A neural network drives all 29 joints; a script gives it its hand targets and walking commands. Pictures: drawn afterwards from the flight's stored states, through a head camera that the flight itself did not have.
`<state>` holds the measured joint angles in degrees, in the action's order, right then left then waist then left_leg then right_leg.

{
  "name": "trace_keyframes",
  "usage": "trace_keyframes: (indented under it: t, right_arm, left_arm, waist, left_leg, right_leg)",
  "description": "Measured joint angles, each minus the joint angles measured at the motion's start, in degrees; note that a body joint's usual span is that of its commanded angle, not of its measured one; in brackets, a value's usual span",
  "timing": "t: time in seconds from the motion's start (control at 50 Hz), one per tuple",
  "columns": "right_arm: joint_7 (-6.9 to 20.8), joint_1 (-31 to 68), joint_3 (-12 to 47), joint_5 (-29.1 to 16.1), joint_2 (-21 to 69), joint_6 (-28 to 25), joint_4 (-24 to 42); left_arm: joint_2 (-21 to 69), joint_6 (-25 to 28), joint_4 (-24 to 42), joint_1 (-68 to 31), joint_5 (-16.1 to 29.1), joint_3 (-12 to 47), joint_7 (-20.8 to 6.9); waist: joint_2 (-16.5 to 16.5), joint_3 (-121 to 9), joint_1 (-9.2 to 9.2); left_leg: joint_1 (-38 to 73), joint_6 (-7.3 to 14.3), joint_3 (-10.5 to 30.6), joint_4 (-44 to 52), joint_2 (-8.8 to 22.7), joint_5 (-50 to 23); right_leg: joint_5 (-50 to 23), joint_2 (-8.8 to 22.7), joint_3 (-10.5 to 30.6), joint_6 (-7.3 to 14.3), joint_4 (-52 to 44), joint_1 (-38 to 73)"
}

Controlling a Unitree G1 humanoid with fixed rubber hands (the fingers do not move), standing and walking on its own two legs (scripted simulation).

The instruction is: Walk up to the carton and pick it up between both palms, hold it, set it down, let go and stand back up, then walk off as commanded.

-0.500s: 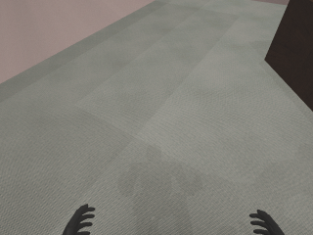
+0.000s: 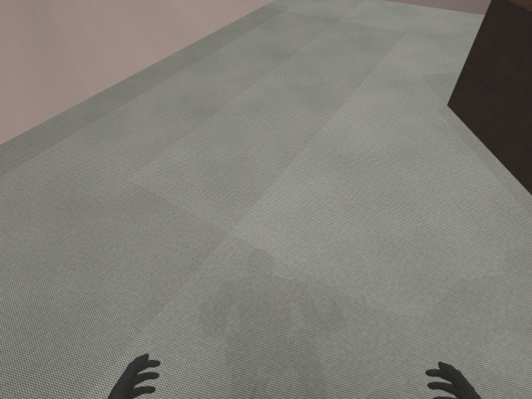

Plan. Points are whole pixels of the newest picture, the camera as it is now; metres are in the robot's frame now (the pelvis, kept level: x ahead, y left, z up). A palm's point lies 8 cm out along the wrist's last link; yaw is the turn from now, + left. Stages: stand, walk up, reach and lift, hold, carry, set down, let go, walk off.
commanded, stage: stand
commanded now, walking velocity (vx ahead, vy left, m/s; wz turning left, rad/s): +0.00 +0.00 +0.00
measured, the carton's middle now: out of the picture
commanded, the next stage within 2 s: none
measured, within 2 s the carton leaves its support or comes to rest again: neither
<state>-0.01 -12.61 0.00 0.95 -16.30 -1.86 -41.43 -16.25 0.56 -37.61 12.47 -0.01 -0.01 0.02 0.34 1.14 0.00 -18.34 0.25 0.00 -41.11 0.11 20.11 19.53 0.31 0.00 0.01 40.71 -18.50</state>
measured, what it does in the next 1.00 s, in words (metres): stands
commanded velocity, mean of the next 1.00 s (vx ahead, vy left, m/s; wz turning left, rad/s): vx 0.00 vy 0.00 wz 0.00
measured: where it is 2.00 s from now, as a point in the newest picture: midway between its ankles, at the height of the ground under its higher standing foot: outside the picture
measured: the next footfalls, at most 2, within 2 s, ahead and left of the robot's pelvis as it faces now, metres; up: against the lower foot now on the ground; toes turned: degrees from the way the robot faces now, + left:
none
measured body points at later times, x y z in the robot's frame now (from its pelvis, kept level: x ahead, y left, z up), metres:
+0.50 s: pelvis -0.01 +0.00 +0.00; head -0.01 +0.01 +0.45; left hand +0.13 +0.26 -0.09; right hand +0.12 -0.26 -0.10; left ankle +0.02 +0.12 -0.72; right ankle +0.03 -0.12 -0.72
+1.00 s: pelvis -0.02 +0.00 +0.01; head -0.02 +0.01 +0.46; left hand +0.12 +0.26 -0.09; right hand +0.10 -0.27 -0.10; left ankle +0.02 +0.12 -0.72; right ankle +0.03 -0.12 -0.72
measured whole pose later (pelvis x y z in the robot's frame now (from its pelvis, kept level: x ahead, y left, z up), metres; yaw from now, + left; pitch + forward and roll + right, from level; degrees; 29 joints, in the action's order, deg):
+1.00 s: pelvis -0.02 +0.00 +0.01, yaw +0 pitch -2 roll +0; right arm 0.0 -12.6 0.0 0.9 -16.3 -2.2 -45.0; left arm -16.2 0.7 -41.0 12.5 0.0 0.0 0.0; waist 0.3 1.1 0.0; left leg -18.3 0.3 0.0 -36.3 0.1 16.0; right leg 15.2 0.3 0.0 0.0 35.5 -18.3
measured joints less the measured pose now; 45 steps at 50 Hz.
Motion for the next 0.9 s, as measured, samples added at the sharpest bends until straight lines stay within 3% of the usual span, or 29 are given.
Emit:
trace_keyframes:
  t: [0.9]
  right_arm:
    - [0.0,0.0,0.0,0.0,-0.01,-0.32,-3.26]
  left_arm:
    - [0.0,0.15,-3.0,0.0,0.0,0.0,0.0]
  waist:
    - [-0.04,0.0,0.0]
  left_leg:
    - [0.0,0.08,0.0,4.24,0.0,-3.64]
  right_leg:
    - [-3.85,0.0,0.0,0.0,-4.66,0.2]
